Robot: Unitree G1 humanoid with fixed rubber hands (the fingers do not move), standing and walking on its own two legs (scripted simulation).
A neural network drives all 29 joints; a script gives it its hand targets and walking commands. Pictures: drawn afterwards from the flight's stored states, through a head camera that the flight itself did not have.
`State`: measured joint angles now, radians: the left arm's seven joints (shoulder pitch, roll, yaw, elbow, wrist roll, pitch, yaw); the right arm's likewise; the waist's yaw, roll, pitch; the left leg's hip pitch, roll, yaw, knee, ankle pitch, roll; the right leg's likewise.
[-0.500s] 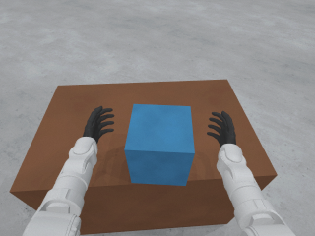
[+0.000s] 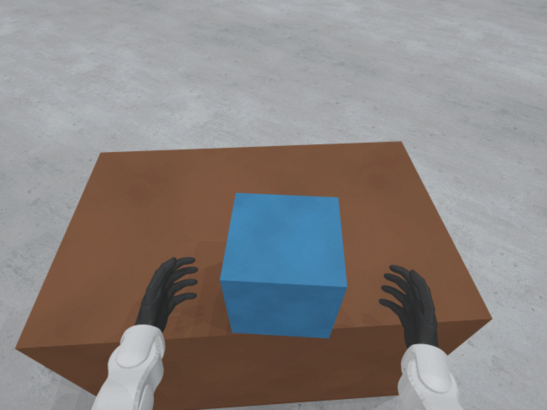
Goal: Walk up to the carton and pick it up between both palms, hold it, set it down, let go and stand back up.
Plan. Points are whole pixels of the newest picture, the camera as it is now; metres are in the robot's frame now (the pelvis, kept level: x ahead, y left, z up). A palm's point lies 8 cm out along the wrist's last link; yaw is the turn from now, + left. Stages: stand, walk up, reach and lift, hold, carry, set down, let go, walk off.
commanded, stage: set down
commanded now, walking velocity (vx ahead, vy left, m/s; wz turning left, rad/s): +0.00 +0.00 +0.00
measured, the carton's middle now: (283, 267) +0.36 +0.00 -0.05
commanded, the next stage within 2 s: let go in 1.82 s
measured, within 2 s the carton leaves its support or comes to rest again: neither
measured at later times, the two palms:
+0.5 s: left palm (140, 352) +0.21 +0.20 -0.01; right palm (407, 359) +0.19 -0.17 -0.03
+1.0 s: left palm (132, 385) +0.17 +0.21 -0.04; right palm (420, 375) +0.18 -0.19 -0.05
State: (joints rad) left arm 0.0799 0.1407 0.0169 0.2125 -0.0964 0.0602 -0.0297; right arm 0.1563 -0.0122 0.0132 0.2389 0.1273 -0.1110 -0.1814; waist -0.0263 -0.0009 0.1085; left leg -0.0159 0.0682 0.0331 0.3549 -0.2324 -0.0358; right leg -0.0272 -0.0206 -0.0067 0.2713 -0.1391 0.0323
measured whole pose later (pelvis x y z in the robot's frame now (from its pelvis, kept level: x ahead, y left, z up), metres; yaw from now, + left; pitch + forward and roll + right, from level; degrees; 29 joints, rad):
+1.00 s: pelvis +0.00 +0.00 +0.00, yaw -1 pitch -6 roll -1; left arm 0.27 0.20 -0.06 0.36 -0.09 -0.09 -0.01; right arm 0.23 -0.12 0.02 0.52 0.07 -0.30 -0.06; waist 0.03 0.03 0.10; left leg -0.01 0.06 0.05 0.36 -0.24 -0.03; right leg -0.04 -0.03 0.01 0.29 -0.15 0.04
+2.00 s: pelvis +0.01 +0.00 +0.00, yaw -1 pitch -5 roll +0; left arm 0.23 0.19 0.01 0.42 -0.02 0.12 0.01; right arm 0.22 -0.15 -0.02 0.65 0.00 -0.21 0.00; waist 0.01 0.01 0.13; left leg 0.00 0.06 0.06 0.32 -0.22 -0.04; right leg -0.06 -0.02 0.02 0.32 -0.17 0.03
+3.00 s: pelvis +0.00 +0.01 -0.01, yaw -4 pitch +1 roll +0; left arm 0.38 0.16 0.00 0.92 0.02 -0.01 0.02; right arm 0.37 -0.18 -0.05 1.00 -0.02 0.02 0.00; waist -0.01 0.01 -0.05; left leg -0.20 0.06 0.11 0.48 -0.29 -0.01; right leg -0.29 -0.03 0.08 0.48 -0.21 0.05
